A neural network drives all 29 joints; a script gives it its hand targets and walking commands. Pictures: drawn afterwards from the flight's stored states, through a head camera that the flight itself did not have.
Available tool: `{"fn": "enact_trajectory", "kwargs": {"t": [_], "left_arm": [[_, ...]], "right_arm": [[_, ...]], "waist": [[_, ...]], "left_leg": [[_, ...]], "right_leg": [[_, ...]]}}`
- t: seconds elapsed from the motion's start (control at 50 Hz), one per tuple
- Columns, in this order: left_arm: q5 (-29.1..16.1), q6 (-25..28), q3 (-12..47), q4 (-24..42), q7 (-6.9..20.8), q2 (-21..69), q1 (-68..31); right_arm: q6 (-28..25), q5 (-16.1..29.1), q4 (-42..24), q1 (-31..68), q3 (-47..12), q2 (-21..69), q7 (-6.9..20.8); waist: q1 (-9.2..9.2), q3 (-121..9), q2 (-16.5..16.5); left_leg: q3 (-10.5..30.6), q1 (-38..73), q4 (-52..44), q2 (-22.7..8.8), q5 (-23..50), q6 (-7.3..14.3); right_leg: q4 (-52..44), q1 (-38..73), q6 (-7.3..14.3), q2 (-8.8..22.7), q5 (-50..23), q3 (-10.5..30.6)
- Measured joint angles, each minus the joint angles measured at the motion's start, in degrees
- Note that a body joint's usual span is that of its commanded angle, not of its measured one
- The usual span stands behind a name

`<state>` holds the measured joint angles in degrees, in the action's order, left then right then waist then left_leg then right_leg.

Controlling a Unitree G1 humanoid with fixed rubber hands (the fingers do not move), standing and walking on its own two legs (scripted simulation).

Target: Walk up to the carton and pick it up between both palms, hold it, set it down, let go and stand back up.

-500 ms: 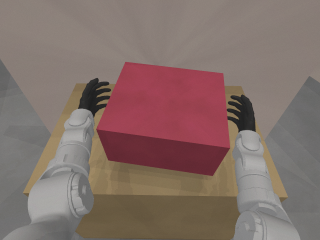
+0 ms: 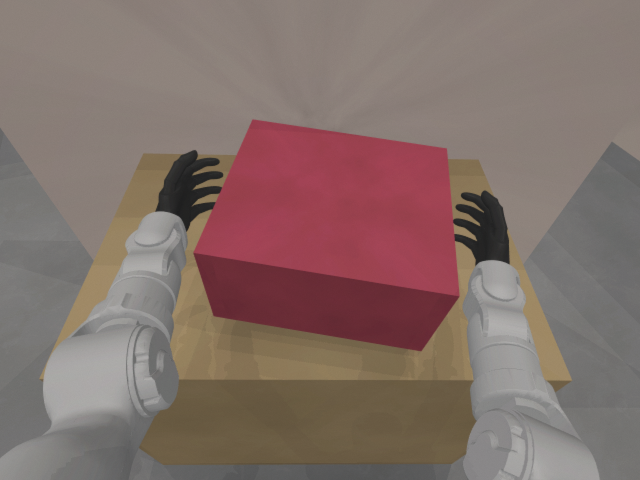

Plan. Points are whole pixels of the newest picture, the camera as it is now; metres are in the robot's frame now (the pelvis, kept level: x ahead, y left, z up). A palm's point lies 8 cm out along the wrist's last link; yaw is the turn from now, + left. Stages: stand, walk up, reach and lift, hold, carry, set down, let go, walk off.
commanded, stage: set down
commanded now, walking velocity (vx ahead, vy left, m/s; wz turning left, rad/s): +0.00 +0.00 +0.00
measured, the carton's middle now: (333, 230) +0.49 -0.03 +0.02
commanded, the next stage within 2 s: none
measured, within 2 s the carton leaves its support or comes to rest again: rests again in 1.62 s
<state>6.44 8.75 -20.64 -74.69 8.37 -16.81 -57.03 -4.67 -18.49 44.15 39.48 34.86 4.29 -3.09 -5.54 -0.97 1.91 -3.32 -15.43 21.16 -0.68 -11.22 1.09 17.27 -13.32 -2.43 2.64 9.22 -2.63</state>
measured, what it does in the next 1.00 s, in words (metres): stands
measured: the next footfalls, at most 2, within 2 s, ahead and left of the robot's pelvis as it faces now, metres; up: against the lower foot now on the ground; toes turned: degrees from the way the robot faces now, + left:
none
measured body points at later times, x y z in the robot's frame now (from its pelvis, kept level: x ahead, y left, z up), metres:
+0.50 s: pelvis +0.02 +0.00 +0.00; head +0.10 +0.01 +0.44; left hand +0.51 +0.17 +0.09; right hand +0.41 -0.22 +0.05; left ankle -0.01 +0.10 -0.75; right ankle -0.01 -0.14 -0.75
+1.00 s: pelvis +0.01 +0.00 -0.01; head +0.11 +0.02 +0.43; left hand +0.51 +0.18 +0.07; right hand +0.41 -0.22 +0.03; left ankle -0.01 +0.10 -0.75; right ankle -0.01 -0.14 -0.75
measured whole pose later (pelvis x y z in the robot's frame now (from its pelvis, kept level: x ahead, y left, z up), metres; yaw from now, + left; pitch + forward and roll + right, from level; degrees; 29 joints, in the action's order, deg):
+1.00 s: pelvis +0.01 +0.00 -0.01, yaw -1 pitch +15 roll -1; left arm 4.8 17.7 -20.8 -84.0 8.6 -19.2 -63.3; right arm -12.5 -18.6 50.7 42.2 37.3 4.5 -4.8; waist -5.5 -3.5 1.6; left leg -4.0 -27.3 25.6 -1.7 -13.4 1.1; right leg 20.0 -24.8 -2.1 2.3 10.1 -4.2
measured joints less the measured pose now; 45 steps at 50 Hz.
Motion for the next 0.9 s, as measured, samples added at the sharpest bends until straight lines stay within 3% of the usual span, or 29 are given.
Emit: {"fn": "enact_trajectory", "kwargs": {"t": [0.2, 0.38, 0.64, 0.9], "left_arm": [[0.6, 0.2, -1.9, -3.2, 1.5, -0.7, -3.7], [1.5, 0.9, -3.8, -3.5, 2.0, -1.0, -5.3], [0.3, 5.3, -2.4, -4.4, 0.9, -1.2, -4.0], [-1.0, 8.4, -0.6, -7.8, 0.1, -1.9, -5.5]], "right_arm": [[2.5, -2.9, -1.5, 1.5, 3.2, 0.8, 1.0], [3.1, -3.7, -3.0, 1.3, 3.7, 2.1, 0.4], [-2.9, -2.4, 0.9, 0.4, 2.5, 2.1, -1.6], [-7.1, 0.0, 5.6, 1.6, 2.2, 0.3, -1.8]], "waist": [[-0.32, 0.1, -0.2], [-0.11, -0.5, -0.5], [-0.28, -3.0, -1.6], [-0.16, -2.6, -0.4]], "left_leg": [[-0.5, -1.0, -0.8, 0.3, 0.7, 0.2], [-0.8, -3.2, -0.5, 0.3, 0.1, 0.2], [0.0, -9.2, 2.3, -1.3, -1.7, -0.6], [-0.4, -10.6, 3.7, -1.2, -2.3, -0.2]], "right_leg": [[0.9, -1.9, -0.1, 0.3, 0.1, 0.5], [1.4, -4.4, -0.1, 0.4, 0.8, 0.6], [2.8, -9.7, 0.1, -0.9, 0.0, -1.1], [2.9, -10.6, 0.3, -0.6, 0.4, -1.6]]}}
